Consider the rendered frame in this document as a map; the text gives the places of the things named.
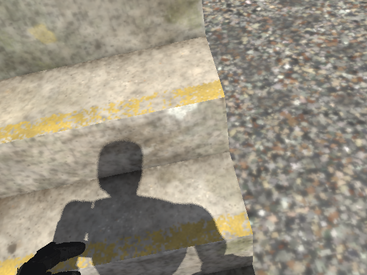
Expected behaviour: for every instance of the robot left hand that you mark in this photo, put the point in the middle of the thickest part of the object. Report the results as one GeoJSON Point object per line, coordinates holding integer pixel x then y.
{"type": "Point", "coordinates": [49, 256]}

